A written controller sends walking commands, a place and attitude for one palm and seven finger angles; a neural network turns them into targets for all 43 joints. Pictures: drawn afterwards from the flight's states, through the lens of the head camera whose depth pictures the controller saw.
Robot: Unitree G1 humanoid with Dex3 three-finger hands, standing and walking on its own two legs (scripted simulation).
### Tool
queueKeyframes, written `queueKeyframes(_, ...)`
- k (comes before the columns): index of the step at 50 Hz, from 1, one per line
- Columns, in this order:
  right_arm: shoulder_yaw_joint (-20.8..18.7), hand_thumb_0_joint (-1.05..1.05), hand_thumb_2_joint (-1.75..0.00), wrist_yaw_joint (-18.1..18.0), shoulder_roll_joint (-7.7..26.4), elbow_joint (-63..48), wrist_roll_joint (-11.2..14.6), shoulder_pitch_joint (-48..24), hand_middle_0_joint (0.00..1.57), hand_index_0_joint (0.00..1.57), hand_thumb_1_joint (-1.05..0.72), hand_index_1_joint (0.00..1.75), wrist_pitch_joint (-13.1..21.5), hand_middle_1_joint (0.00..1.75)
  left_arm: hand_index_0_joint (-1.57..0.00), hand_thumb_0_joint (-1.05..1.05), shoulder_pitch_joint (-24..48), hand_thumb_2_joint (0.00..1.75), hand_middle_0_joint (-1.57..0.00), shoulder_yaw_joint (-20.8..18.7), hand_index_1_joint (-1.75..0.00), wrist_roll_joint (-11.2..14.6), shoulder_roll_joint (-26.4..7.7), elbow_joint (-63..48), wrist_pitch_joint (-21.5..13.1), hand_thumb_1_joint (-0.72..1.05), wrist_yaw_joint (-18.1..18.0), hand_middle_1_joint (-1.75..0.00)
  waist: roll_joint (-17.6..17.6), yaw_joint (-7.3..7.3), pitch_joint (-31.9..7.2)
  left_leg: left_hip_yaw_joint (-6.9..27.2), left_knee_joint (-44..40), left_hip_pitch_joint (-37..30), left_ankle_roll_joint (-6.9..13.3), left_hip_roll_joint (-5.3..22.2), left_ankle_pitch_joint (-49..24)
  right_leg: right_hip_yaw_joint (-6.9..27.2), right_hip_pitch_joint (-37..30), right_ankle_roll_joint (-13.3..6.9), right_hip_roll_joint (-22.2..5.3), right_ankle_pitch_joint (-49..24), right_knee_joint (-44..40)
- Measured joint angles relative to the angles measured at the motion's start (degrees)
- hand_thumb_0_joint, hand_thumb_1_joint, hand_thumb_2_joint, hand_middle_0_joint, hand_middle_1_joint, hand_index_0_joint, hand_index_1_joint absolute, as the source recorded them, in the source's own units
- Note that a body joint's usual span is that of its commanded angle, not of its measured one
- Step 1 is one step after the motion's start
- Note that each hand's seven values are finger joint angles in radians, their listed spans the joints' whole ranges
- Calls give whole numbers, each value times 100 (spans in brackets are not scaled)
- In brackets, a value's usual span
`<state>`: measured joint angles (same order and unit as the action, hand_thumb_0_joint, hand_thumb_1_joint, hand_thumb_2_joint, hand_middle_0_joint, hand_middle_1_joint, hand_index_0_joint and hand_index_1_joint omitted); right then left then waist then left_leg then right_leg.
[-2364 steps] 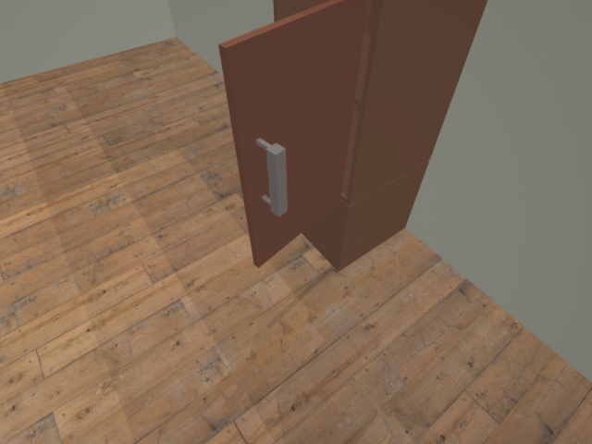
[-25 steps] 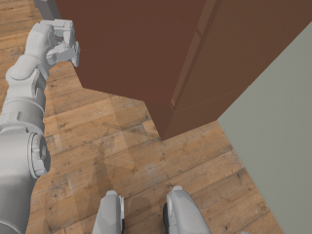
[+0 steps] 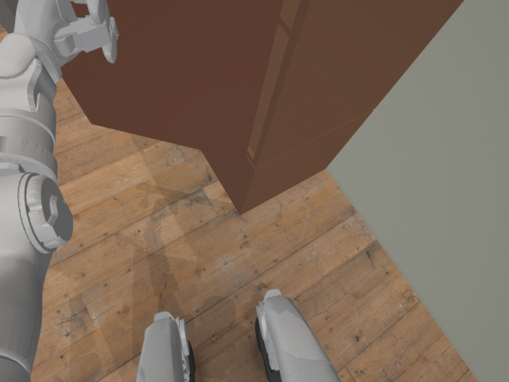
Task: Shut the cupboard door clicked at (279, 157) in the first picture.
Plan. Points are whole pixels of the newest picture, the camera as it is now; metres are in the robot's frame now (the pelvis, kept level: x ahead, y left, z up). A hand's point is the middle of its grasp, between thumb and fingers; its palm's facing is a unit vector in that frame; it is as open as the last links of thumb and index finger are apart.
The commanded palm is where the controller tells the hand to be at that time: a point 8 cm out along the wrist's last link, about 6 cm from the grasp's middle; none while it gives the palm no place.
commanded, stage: push the door shut along its arc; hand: left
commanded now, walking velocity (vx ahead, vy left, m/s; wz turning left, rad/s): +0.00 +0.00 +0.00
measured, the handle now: (25, 7) +0.63 +0.21 +0.10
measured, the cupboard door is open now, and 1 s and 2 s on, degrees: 48 41 41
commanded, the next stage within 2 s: pull the fist back off the door in 0.34 s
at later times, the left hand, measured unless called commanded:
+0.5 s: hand (105, 21) +0.59 +0.11 +0.12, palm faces -0.32 -0.95 +0.02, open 2.9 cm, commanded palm +0.61 +0.11 +0.11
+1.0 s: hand (124, 29) +0.58 +0.09 +0.11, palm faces +0.04 -1.00 -0.01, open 3.1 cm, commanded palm +0.54 +0.13 +0.11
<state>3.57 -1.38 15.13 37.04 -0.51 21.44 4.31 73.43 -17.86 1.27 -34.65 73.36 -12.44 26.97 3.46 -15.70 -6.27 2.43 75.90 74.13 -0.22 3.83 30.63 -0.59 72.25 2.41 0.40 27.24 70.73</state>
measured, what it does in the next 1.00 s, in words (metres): stands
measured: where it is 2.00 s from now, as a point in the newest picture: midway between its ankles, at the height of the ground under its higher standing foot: (230, 374)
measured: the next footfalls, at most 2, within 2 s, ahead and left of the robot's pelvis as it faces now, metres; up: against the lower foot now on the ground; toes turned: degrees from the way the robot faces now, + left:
none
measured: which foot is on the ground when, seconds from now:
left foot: down 0.00-1.00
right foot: down 0.00-1.00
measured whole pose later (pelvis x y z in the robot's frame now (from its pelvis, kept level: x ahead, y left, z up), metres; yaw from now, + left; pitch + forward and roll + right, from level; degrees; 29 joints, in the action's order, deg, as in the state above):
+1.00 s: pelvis +0.01 -0.01 +0.02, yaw +0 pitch +27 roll -3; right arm 2.6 3.8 13.8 36.0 -3.7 27.3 0.3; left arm 65.7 -22.2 -1.8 -24.5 71.3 -17.2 -0.8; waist 4.5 -14.6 -7.3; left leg 1.6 69.9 68.3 -1.2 4.3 28.8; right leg 0.1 67.6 1.6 0.9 25.9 66.4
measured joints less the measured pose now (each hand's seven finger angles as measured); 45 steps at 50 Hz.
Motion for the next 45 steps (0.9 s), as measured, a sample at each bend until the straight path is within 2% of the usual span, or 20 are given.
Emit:
queueKeyframes(5,17,0,-90,24,-40,-10,-16,90,21,21,-91,30,-109,30,-129,-1,39,91,-130,-80,-150,-107,-192,40,39,83,30,-150,29,-5,25,-28,35,22,-22,36,48,31,64,-11,34,46,73)
queueKeyframes(10,47,0,-90,-11,-72,74,-8,74,21,21,-91,30,-138,30,-131,-2,323,91,-130,88,-150,-133,-355,191,172,82,197,-150,-2,-3,74,38,77,104,-59,42,39,-29,134,-53,44,59,126)
queueKeyframes(16,45,0,-90,-76,-33,135,-24,-35,21,21,-91,30,-44,30,-132,-2,709,91,-130,328,-150,-141,-516,333,354,82,305,-150,-59,-83,92,156,180,308,-99,46,10,-135,288,-97,58,38,193)
queueKeyframes(23,13,0,-90,-114,32,250,-54,-148,21,21,-91,30,100,30,-131,-1,950,94,-130,583,-150,-96,-497,288,486,85,262,-150,-113,-142,74,248,333,523,-115,39,0,-213,452,-113,61,26,297)
queueKeyframes(24,3,0,-90,-115,41,216,-82,-117,21,21,-91,30,109,30,-131,0,943,94,-130,464,-150,-99,-414,262,524,84,132,-150,-95,-120,51,263,348,562,-115,39,-2,-226,480,-109,63,19,298)
queueKeyframes(25,-3,0,-90,-92,50,166,-115,-67,21,21,-91,30,119,30,-130,0,924,93,-130,313,-150,-83,-289,241,540,82,-174,-150,-72,-93,21,275,356,601,-117,36,-9,-236,508,-103,61,9,293)
queueKeyframes(29,2,0,-90,121,-20,41,-278,66,21,20,-91,30,101,30,-130,-1,848,90,-130,-76,-150,-79,276,118,522,74,-1705,-150,-56,-36,-20,272,313,639,-116,-11,-69,-234,540,-83,17,-26,271)
queueKeyframes(32,4,0,-90,328,-131,0,-443,137,21,20,-91,30,62,30,-130,-2,735,89,-130,-156,-150,-410,607,-27,336,72,-2790,-150,-31,-66,-74,259,262,656,-120,-46,-119,-224,567,-79,-19,-47,256)
queueKeyframes(34,4,0,-90,454,-204,-10,-508,172,21,20,-91,30,7,30,-129,-2,635,89,-130,-92,-150,-717,671,-44,160,75,-3206,-150,4,-115,-106,242,234,642,-124,-59,-134,-208,566,-82,-32,-48,255)
queueKeyframes(36,9,0,-90,535,-269,-3,-520,194,21,20,-91,30,-77,30,-129,-1,550,91,-130,-25,-150,-898,645,5,36,79,-3338,-150,37,-159,-93,219,191,570,-123,-57,-142,-188,512,-87,-32,-52,231)
queueKeyframes(38,30,0,-90,563,-307,-5,-495,228,21,21,-91,30,-169,30,-129,-1,477,92,-130,-41,-150,-931,583,89,-13,83,-3244,-150,70,-185,-67,189,119,458,-118,-42,-152,-162,419,-90,-20,-69,170)
queueKeyframes(41,40,0,-90,552,-319,-25,-415,321,21,21,-91,30,-276,30,-129,0,315,93,-130,-113,-150,-740,562,144,10,87,-2959,-150,115,-167,-28,131,-54,223,-111,-11,-178,-114,217,-89,6,-112,10)
queueKeyframes(45,16,0,-90,519,-247,-58,-350,492,21,21,-91,30,-339,30,-129,1,-115,92,-130,-313,-150,-416,742,37,-108,89,-2723,-150,151,-50,-60,24,-338,-150,-103,26,-203,-25,-99,-85,34,-155,-240)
